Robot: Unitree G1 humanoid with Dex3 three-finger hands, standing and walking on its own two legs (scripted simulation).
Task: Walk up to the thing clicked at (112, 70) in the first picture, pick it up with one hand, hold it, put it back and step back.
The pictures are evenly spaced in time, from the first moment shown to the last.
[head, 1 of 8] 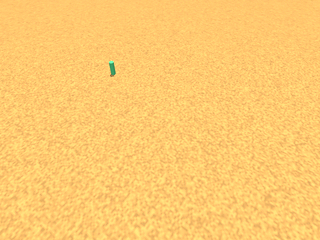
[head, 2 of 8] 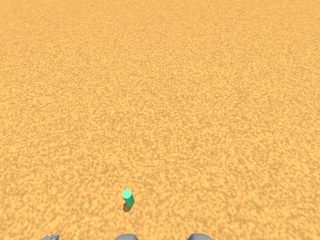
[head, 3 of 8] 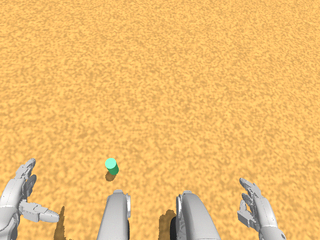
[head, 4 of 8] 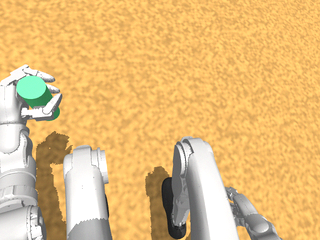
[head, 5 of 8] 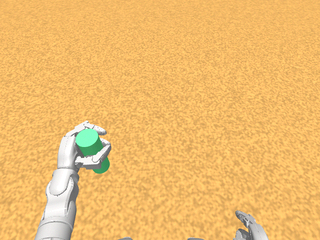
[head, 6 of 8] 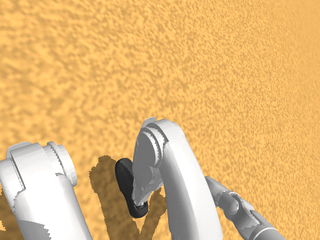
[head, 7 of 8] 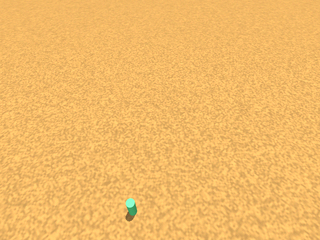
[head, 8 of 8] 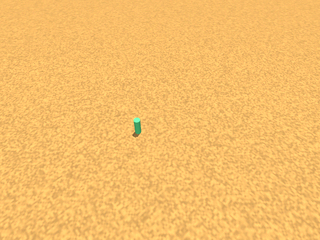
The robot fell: no
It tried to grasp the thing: yes
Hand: left
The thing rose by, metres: 0.70
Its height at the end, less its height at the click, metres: +0.00
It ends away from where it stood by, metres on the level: 0.02
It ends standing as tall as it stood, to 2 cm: yes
